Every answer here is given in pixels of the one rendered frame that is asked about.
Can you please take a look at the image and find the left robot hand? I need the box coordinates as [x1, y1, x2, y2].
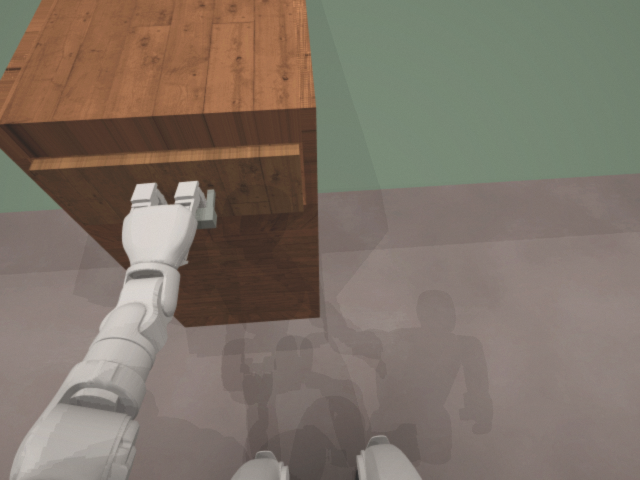
[122, 181, 206, 270]

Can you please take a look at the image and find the cabinet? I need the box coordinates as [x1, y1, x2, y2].
[0, 0, 320, 327]

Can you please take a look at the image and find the drawer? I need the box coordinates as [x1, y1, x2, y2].
[29, 143, 304, 226]

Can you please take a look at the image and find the robot left forearm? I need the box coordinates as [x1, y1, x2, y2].
[9, 262, 180, 480]

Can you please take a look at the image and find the left robot upper arm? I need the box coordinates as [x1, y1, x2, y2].
[16, 403, 140, 480]

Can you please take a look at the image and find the left robot thigh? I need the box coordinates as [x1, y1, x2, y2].
[231, 458, 289, 480]

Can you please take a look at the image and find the robot right shin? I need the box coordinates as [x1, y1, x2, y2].
[365, 435, 390, 450]

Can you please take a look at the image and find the handle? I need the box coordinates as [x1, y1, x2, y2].
[195, 189, 217, 229]

